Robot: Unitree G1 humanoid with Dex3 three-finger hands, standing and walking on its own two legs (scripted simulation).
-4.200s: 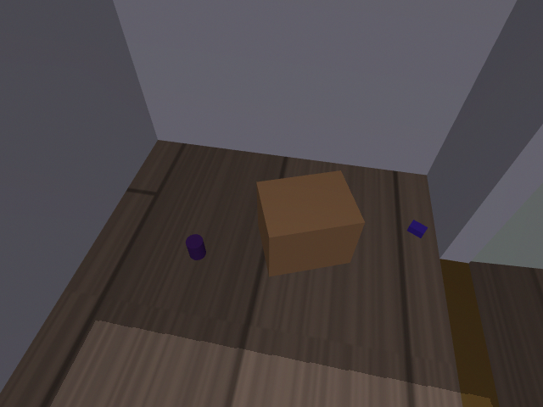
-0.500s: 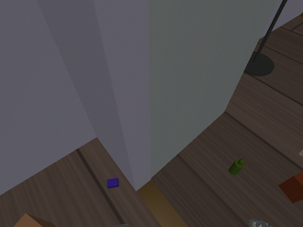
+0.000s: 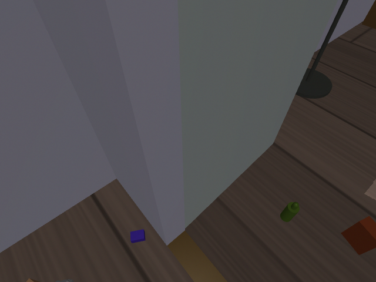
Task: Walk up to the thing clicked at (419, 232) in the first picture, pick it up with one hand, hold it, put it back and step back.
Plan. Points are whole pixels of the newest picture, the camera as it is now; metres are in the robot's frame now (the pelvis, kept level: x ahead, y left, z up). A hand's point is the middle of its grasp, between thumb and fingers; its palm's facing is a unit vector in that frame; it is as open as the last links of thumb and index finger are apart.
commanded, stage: walk up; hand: left
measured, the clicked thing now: (137, 236) +0.45 +0.26 -0.76
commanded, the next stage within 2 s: stand in 0.28 s
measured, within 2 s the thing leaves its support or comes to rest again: neither
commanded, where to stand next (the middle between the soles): +0.07 +0.01 m, yaw +1 degrees
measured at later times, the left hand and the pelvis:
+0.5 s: hand out of the picture +0.09 +0.25 -0.15, palm faces -0.03 -0.94 -0.34, open 7.4 cm; pelvis +0.02 +0.00 +0.00, yaw +0 degrees
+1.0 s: hand out of the picture +0.11 +0.24 -0.15, palm faces -0.01 -0.94 -0.34, open 7.4 cm; pelvis +0.03 -0.01 +0.01, yaw +0 degrees
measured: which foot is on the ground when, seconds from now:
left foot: down 0.00-1.00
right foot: down 0.00-1.00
